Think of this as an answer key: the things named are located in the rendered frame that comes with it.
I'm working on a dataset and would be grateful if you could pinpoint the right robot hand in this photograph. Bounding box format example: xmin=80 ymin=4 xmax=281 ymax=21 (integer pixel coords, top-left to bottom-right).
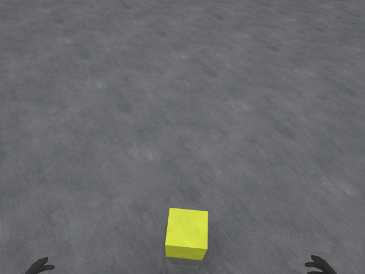
xmin=305 ymin=255 xmax=337 ymax=274

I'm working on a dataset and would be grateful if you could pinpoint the carton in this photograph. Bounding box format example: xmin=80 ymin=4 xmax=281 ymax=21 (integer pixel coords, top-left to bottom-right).
xmin=165 ymin=208 xmax=208 ymax=260

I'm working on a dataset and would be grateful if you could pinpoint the left robot hand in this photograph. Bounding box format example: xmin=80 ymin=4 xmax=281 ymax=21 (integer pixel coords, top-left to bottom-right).
xmin=25 ymin=257 xmax=55 ymax=274

